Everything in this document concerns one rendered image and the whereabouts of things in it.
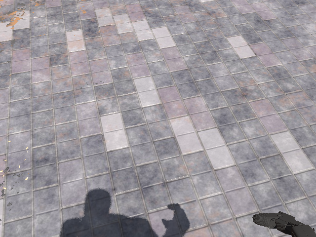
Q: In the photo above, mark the right robot hand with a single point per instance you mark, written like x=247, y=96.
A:
x=284, y=223

